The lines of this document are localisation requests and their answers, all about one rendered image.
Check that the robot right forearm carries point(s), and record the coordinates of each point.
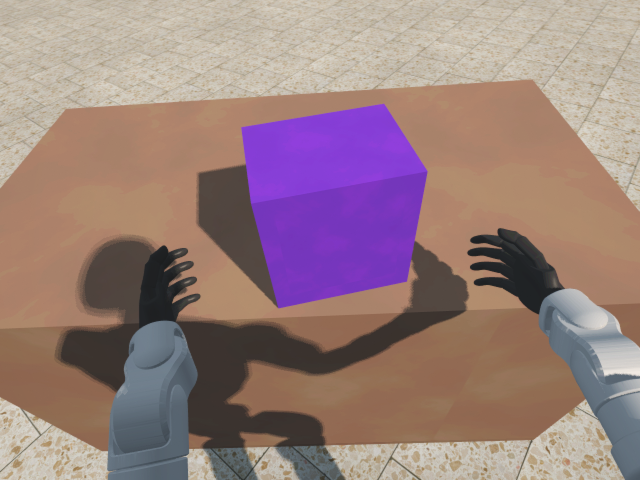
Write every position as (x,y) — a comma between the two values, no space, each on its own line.
(605,365)

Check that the pedestal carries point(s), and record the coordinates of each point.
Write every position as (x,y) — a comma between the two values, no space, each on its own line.
(434,359)

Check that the left robot hand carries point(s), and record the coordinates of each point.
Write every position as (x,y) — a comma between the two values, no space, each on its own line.
(156,297)

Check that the carton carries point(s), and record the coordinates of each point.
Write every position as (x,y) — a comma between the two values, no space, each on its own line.
(336,199)

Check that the right robot hand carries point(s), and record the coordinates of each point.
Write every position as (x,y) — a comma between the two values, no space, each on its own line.
(530,277)

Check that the robot left forearm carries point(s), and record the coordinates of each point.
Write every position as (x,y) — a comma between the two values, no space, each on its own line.
(148,429)

